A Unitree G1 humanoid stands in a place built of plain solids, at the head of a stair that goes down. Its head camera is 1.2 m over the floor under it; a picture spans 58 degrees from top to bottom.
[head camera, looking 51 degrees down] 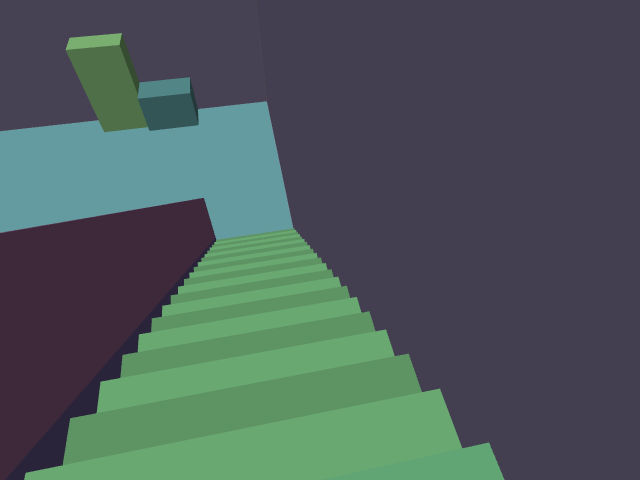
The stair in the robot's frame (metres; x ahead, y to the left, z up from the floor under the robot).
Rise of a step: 0.21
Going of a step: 0.22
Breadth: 1.28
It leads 11 degrees to the left of straight ahead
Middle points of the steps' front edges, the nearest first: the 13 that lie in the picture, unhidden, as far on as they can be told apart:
0.39 0.23 -0.21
0.61 0.28 -0.42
0.83 0.32 -0.63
1.04 0.36 -0.84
1.26 0.41 -1.05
1.48 0.45 -1.27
1.69 0.49 -1.48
1.91 0.53 -1.69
2.13 0.58 -1.90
2.35 0.62 -2.11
2.56 0.66 -2.32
2.78 0.71 -2.53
3.00 0.75 -2.74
